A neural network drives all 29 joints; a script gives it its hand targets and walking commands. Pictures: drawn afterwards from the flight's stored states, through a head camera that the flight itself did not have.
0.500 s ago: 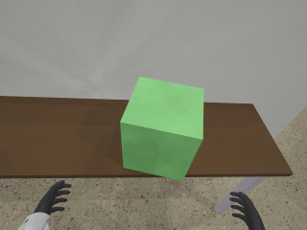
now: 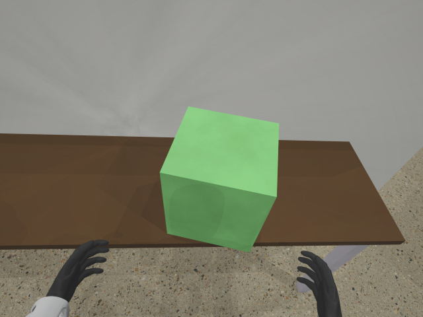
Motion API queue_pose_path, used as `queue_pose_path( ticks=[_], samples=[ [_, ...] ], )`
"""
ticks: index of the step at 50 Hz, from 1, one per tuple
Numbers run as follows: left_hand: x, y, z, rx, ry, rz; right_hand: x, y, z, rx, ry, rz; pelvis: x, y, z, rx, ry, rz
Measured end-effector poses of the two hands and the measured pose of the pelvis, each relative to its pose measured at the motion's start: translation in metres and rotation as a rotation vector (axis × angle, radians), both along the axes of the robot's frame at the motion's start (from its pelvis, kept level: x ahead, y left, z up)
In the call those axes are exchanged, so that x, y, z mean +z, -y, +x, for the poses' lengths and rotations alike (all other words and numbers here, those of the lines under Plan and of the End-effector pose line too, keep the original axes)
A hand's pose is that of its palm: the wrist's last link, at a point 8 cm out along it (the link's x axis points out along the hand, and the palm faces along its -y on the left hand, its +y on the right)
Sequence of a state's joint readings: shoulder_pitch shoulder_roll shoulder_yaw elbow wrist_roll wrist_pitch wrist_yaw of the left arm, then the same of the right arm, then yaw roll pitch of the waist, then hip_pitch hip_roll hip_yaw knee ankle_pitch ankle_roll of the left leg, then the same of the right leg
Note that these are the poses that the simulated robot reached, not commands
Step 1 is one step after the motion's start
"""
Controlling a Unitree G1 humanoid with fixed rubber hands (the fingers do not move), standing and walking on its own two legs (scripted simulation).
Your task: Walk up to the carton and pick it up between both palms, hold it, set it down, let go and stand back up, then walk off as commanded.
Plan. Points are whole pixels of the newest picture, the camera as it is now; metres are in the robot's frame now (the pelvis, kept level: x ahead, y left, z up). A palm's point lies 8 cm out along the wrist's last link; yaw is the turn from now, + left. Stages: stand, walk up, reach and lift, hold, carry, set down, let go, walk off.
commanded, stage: reach and lift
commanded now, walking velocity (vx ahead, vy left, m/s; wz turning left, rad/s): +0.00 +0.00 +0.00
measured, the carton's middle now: (219, 181) +0.41 -0.02 -0.02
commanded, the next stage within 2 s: none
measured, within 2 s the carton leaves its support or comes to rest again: neither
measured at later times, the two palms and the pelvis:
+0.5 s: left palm (77, 253) +0.23 +0.24 +0.01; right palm (316, 282) +0.19 -0.19 +0.00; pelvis +0.01 +0.00 +0.00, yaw +0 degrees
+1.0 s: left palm (90, 207) +0.30 +0.22 +0.05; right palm (306, 238) +0.25 -0.17 +0.04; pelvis +0.03 +0.00 +0.00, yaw +0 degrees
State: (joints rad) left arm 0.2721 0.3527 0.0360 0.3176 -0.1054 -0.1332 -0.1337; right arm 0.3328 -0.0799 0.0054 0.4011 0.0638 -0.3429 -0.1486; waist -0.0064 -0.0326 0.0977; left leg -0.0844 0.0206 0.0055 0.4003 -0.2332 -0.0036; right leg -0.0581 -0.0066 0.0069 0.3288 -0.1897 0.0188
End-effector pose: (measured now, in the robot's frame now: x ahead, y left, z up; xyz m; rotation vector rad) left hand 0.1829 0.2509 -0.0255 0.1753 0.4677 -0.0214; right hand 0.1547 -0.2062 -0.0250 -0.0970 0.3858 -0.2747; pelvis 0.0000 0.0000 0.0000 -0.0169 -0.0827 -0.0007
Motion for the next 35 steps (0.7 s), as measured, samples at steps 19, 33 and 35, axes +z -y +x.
queue_pose_path(
  ticks=[19, 33, 35],
  samples=[
    [0.029, 0.011, 0.024, -0.054, 0.157, -0.041, 0.022, -0.02, 0.02, -0.036, 0.115, 0.054, 0.0, 0.001, 0.002, 0.0, -0.003, 0.001],
    [0.045, 0.02, 0.067, -0.063, 0.174, -0.07, 0.035, -0.02, 0.05, -0.053, 0.113, 0.076, -0.001, 0.001, 0.02, -0.001, -0.028, 0.002],
    [0.047, 0.021, 0.072, -0.066, 0.176, -0.072, 0.037, -0.021, 0.055, -0.055, 0.118, 0.079, -0.001, 0.001, 0.023, -0.001, -0.031, 0.001]
  ],
)
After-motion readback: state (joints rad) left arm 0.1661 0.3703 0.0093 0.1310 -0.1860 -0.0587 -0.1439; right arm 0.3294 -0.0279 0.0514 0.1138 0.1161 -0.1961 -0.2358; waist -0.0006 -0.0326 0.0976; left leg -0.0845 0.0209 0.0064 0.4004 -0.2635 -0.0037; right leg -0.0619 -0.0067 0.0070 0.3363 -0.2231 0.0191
